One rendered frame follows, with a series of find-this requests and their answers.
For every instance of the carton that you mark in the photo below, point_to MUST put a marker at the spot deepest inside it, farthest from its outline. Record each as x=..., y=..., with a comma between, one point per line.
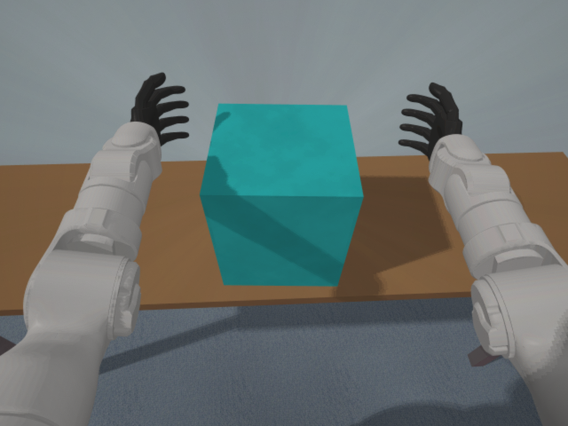
x=281, y=193

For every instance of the right robot hand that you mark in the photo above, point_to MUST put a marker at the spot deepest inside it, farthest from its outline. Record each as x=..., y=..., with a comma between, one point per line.
x=444, y=122

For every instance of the robot left upper arm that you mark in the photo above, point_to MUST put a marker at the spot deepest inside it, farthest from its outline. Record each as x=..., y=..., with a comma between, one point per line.
x=79, y=303

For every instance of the robot right forearm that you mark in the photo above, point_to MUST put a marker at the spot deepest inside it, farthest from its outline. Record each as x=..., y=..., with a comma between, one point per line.
x=497, y=234

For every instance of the robot right upper arm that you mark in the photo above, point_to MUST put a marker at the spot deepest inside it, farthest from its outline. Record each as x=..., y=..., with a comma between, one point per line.
x=523, y=316

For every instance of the left robot hand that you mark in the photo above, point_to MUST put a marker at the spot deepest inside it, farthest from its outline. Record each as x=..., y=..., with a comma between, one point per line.
x=146, y=109

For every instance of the robot left forearm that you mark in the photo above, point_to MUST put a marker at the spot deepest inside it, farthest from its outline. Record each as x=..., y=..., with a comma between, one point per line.
x=113, y=198

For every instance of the table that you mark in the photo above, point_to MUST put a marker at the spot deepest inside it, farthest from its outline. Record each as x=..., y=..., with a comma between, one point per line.
x=404, y=244

